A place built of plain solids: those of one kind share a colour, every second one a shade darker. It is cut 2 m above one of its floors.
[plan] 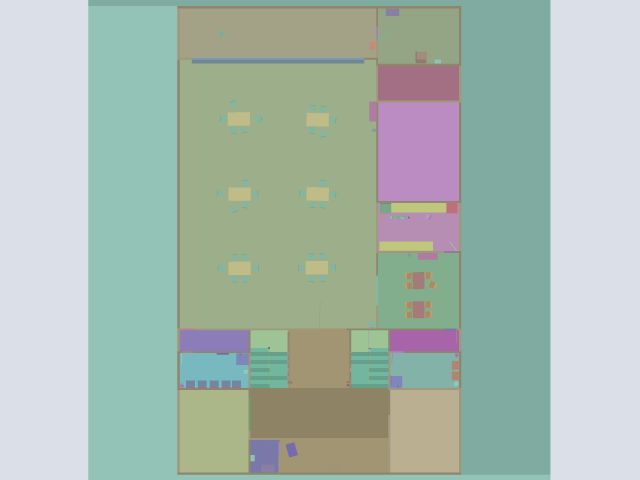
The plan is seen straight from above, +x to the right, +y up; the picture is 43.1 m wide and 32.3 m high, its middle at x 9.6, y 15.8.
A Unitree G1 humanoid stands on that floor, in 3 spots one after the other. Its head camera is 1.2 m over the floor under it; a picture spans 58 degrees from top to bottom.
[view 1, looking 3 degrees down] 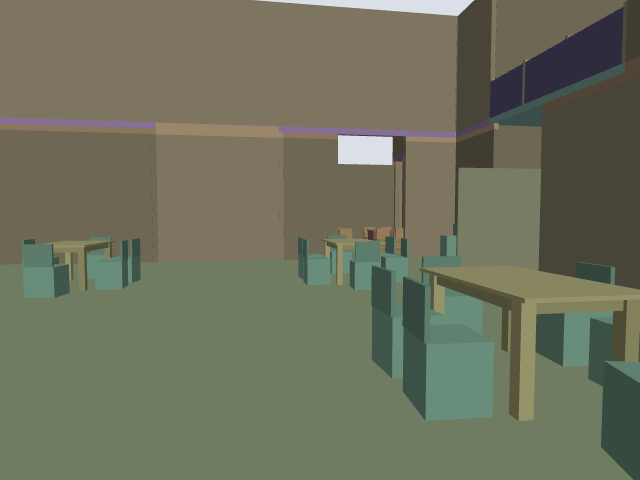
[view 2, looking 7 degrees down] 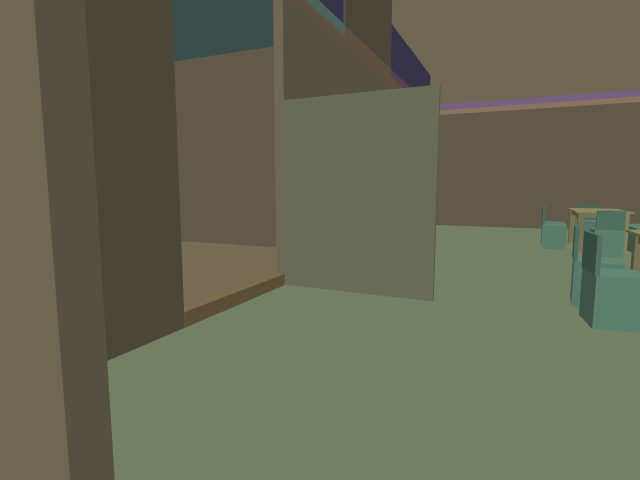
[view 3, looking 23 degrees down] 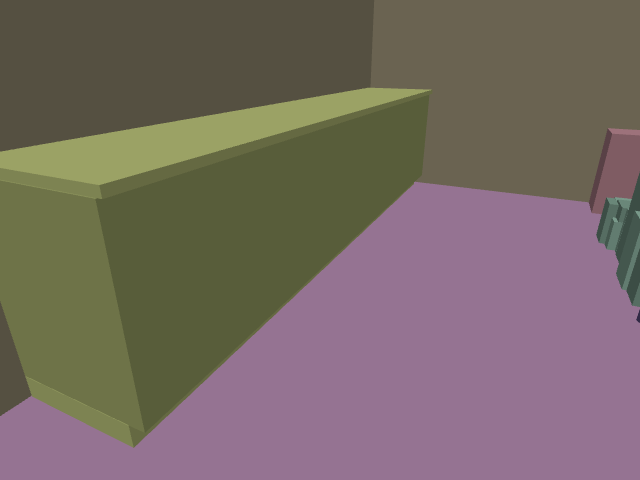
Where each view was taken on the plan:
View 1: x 1.27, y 15.82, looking -9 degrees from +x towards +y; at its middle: wall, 12.27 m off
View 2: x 14.18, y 12.38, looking -156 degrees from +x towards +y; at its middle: leaf_ballroom_doors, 5.06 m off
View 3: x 17.88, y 16.62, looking -154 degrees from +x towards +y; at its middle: counter_run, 2.34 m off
